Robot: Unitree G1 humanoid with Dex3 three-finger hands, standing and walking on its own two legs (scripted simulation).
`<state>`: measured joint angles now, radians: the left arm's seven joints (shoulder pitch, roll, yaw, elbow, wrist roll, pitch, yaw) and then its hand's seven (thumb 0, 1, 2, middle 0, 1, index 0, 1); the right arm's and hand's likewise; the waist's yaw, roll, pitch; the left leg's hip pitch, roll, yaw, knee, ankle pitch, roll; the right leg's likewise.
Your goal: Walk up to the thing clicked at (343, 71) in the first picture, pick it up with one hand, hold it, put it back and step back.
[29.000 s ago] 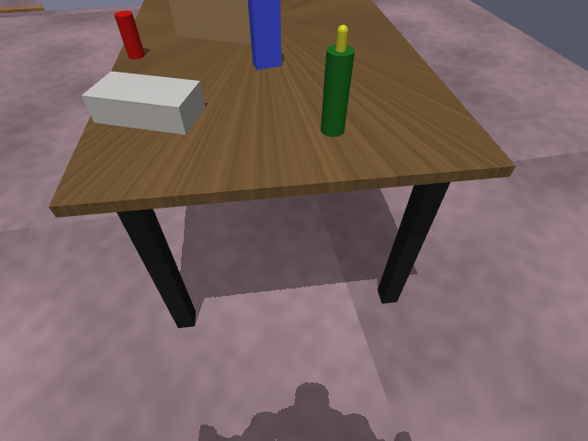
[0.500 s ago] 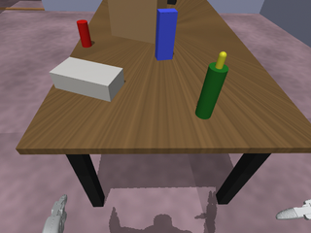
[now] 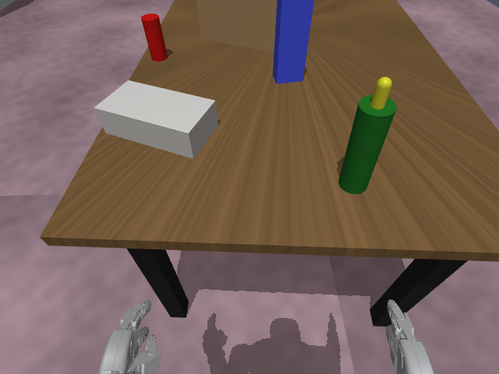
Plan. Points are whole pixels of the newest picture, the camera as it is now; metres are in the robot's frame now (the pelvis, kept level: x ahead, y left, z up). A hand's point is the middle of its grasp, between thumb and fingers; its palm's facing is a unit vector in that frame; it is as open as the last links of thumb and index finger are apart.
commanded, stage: home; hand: right
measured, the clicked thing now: (366, 139) +0.49 -0.19 +0.11
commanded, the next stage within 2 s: none
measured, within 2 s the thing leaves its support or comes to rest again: neither
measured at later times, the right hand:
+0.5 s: hand (364, 359) +0.18 -0.17 -0.09, palm faces +0.04 +0.96 -0.27, open 17.4 cm
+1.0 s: hand out of the picture +0.04 -0.27 -0.13, palm faces -0.08 +0.92 -0.37, open 17.5 cm
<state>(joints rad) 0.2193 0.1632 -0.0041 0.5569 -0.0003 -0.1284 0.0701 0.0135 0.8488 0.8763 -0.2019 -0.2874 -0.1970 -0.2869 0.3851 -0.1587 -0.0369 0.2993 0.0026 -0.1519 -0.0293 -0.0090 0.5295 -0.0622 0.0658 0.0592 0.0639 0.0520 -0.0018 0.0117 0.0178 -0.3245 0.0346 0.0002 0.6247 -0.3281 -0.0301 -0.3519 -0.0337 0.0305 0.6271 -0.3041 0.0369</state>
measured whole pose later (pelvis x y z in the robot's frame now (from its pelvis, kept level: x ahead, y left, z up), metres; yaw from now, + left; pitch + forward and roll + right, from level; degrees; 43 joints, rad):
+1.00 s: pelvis -0.02 -0.01 +0.01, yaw +2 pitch -4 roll +0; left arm 0.20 0.37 -0.01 1.03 0.02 0.01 -0.02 0.01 0.90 0.90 -0.21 -0.29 -0.20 -0.29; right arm 0.22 -0.36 0.03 1.02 -0.02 -0.02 0.01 0.00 0.55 -0.05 0.06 0.05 0.06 0.05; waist 0.00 -0.02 0.04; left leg -0.18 0.04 -0.03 0.48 -0.24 -0.04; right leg -0.19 -0.03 -0.01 0.48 -0.22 0.02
